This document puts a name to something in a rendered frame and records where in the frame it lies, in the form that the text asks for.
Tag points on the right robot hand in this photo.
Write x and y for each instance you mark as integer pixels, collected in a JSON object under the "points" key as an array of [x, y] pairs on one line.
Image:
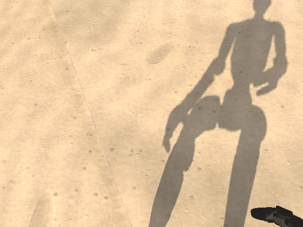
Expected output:
{"points": [[277, 215]]}

